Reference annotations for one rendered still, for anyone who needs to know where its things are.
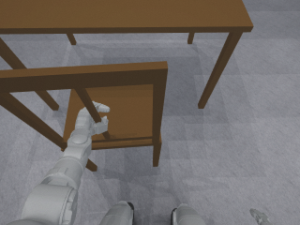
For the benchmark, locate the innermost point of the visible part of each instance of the robot left hand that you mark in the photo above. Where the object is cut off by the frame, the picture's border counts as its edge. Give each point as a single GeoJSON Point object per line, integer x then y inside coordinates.
{"type": "Point", "coordinates": [85, 120]}

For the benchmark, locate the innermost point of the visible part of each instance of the table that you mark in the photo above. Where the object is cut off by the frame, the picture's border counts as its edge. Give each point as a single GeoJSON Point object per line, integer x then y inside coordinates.
{"type": "Point", "coordinates": [27, 17]}

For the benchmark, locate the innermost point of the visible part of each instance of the left robot thigh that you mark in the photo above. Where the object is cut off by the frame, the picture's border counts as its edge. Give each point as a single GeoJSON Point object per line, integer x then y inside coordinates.
{"type": "Point", "coordinates": [119, 214]}

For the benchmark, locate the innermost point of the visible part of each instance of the robot left upper arm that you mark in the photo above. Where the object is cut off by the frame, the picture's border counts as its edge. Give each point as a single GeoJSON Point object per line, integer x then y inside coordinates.
{"type": "Point", "coordinates": [50, 205]}

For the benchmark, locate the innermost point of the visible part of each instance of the chair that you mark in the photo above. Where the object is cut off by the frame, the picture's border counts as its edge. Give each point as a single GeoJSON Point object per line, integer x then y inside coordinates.
{"type": "Point", "coordinates": [134, 92]}

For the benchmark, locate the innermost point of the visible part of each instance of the robot right hand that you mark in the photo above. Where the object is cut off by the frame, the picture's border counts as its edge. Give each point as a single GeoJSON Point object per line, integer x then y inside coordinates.
{"type": "Point", "coordinates": [261, 218]}

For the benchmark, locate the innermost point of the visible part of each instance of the left robot forearm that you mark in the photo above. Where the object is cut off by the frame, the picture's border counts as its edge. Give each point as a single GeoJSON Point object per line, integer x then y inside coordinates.
{"type": "Point", "coordinates": [69, 168]}

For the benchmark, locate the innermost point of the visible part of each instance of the left robot foot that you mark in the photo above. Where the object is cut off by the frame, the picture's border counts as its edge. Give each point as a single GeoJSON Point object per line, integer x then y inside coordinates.
{"type": "Point", "coordinates": [132, 207]}

